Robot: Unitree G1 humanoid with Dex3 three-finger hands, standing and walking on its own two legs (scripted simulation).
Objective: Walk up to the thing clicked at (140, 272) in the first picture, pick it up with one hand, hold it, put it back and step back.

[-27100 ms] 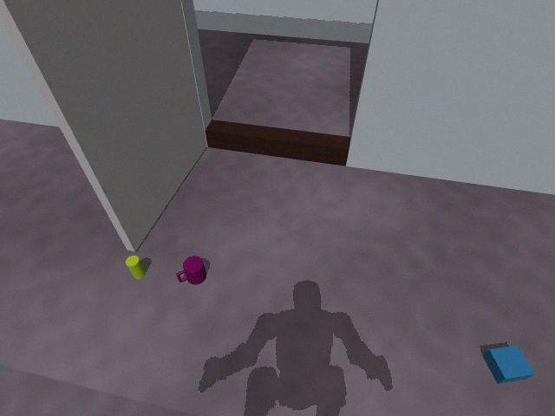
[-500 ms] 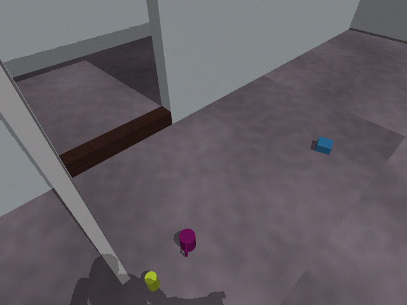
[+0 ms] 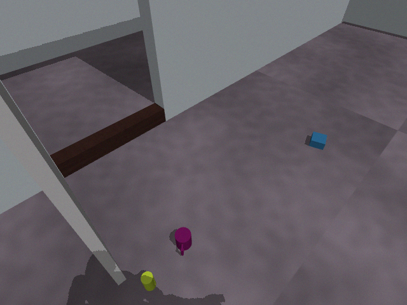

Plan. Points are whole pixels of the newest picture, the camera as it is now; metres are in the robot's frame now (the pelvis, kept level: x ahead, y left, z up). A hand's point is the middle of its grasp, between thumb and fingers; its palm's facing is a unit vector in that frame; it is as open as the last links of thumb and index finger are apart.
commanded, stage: walk up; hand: left
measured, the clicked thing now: (148, 281) +0.42 +0.25 -0.73
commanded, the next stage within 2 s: stand in 0.20 s
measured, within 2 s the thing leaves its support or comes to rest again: neither
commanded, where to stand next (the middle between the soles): +0.03 +0.01 m, yaw +2 degrees
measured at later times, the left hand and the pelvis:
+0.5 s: hand out of the picture +0.07 +0.25 -0.15, palm faces -0.04 -0.94 -0.35, open 7.4 cm; pelvis -0.01 -0.01 +0.00, yaw +0 degrees
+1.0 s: hand out of the picture +0.04 +0.25 -0.15, palm faces -0.04 -0.94 -0.35, open 7.4 cm; pelvis -0.02 -0.01 +0.00, yaw +0 degrees
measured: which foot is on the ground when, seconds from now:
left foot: down 0.00-1.00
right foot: down 0.00-1.00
